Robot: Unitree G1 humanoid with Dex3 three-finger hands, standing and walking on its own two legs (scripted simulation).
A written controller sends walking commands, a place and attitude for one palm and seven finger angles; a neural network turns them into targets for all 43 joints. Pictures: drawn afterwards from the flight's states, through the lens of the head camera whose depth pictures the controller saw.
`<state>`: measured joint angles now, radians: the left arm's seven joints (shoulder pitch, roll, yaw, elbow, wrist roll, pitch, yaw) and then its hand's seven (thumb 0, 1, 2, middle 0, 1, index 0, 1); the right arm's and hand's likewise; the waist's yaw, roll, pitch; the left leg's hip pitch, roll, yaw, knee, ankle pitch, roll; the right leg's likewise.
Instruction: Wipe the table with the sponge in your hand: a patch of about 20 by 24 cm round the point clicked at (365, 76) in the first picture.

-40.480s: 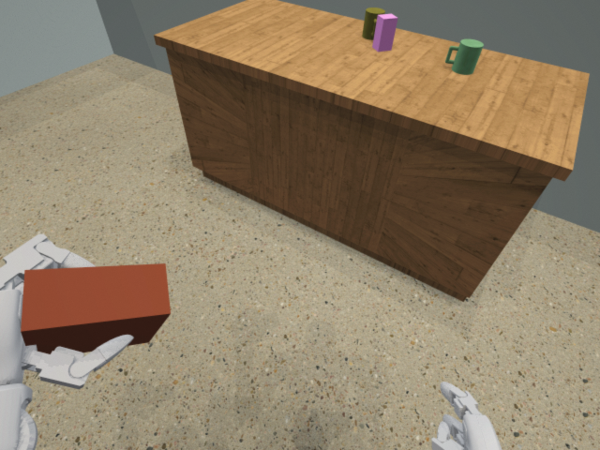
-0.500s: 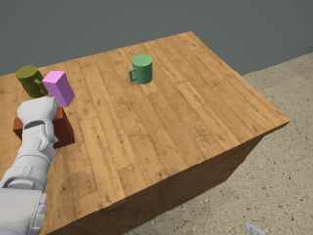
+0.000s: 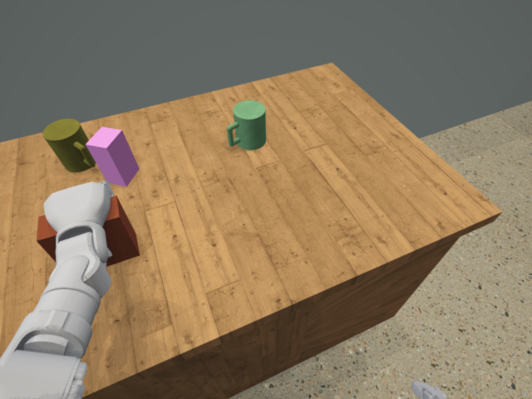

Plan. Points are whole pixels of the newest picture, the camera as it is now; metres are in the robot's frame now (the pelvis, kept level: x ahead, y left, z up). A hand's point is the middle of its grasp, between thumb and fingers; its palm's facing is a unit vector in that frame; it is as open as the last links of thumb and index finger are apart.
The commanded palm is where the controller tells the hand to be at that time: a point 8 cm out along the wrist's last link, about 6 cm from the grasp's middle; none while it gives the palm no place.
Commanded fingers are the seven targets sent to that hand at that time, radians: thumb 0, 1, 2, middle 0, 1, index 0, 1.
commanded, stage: wipe back along the first lane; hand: left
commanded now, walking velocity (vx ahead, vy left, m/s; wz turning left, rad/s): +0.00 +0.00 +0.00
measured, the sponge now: (97, 243) +0.35 +0.33 +0.00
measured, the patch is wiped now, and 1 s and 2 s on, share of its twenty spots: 0.95 0.95 0.95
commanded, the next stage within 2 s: lift the sponge slowly off the table in 1.16 s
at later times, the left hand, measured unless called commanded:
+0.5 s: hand (95, 250) +0.32 +0.30 +0.04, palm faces -0.02 -0.03 -1.00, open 9.7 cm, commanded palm +0.28 +0.27 +0.07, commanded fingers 0.00 0.10 1.30 -1.20 -1.60 -1.20 -1.60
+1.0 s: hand (99, 282) +0.27 +0.27 +0.04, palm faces +0.00 -0.04 -1.00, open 9.7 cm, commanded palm +0.22 +0.25 +0.07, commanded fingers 0.00 0.10 1.30 -1.20 -1.60 -1.20 -1.60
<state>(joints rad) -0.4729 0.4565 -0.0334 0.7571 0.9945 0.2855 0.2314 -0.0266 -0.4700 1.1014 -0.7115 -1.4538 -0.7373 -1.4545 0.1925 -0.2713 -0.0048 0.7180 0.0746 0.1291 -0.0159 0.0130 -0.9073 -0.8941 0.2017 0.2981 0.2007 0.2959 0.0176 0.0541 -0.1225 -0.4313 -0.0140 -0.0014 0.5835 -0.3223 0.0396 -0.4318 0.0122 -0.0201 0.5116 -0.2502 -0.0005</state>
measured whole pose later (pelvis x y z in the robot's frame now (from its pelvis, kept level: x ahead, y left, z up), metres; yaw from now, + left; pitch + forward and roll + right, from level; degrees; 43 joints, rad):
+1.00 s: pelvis +0.00 -0.01 +0.00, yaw +0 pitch +3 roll -1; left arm -0.01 0.36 -0.15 0.21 0.99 0.44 0.22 0.02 -0.46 1.09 -0.69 -1.47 -0.73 -1.45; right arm 0.07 -0.26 0.02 0.66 0.07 0.10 -0.02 0.02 -0.91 -0.89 0.20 0.30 0.20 0.30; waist 0.09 0.08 -0.10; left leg -0.28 -0.01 0.01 0.53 -0.32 0.03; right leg -0.30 0.01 -0.01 0.50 -0.26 -0.01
